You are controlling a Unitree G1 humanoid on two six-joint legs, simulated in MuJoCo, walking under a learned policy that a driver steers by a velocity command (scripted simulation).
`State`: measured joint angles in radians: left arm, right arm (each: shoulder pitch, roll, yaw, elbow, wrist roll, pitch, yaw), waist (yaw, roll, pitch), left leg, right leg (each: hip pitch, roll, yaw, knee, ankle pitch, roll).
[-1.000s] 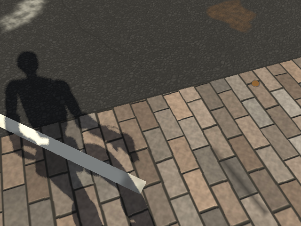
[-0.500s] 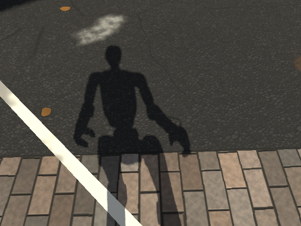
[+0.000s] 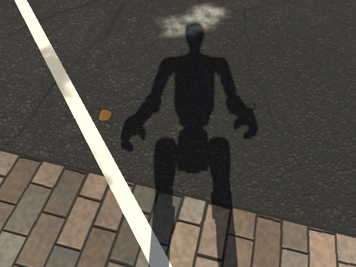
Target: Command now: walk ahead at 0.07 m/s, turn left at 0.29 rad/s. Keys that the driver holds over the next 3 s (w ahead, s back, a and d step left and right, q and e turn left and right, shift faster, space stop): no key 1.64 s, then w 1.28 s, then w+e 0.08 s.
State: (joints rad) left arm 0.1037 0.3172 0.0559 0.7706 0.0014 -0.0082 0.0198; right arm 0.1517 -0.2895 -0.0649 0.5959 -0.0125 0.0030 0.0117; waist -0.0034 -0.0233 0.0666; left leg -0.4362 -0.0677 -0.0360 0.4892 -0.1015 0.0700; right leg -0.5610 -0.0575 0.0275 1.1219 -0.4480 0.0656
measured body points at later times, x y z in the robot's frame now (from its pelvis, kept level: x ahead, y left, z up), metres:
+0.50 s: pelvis +0.06 -0.04 +0.00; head +0.07 -0.04 +0.45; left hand +0.18 +0.21 -0.12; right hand +0.20 -0.29 -0.11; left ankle +0.09 +0.08 -0.73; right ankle +0.06 -0.16 -0.73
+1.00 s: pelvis +0.08 -0.06 +0.00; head +0.09 -0.06 +0.45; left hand +0.15 +0.20 -0.13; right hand +0.19 -0.31 -0.13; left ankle +0.09 +0.08 -0.73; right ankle +0.06 -0.16 -0.73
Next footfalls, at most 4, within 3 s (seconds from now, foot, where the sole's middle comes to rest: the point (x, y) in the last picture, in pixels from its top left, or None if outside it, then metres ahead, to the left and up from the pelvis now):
0.20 right None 0.10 -0.16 -0.77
1.96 left None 0.19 0.09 -0.77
2.46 right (208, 221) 0.58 -0.12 -0.77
3.00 left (145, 154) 0.87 0.14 -0.77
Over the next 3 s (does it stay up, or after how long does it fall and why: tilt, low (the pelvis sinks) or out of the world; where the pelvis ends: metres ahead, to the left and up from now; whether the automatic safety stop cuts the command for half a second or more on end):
stays up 0.71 0.02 -0.01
